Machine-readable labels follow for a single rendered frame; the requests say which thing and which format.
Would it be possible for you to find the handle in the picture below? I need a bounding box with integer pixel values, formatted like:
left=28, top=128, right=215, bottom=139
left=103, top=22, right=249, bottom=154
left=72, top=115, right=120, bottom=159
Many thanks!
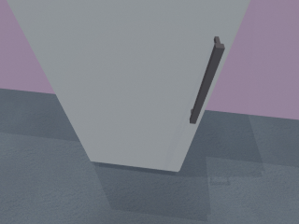
left=190, top=36, right=225, bottom=124

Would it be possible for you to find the fridge door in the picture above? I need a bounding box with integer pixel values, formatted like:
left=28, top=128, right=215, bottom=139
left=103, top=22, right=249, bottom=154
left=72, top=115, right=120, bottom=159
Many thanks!
left=7, top=0, right=249, bottom=172

